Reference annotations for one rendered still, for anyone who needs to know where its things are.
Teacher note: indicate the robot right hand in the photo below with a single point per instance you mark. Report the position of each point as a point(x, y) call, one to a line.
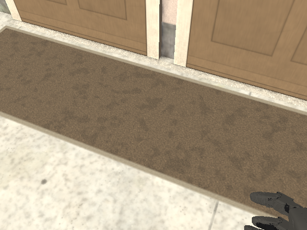
point(283, 204)

